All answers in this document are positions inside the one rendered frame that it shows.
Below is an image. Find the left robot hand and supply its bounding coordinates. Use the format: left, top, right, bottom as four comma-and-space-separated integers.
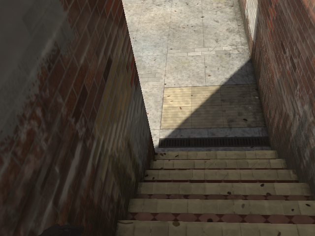
38, 223, 85, 236

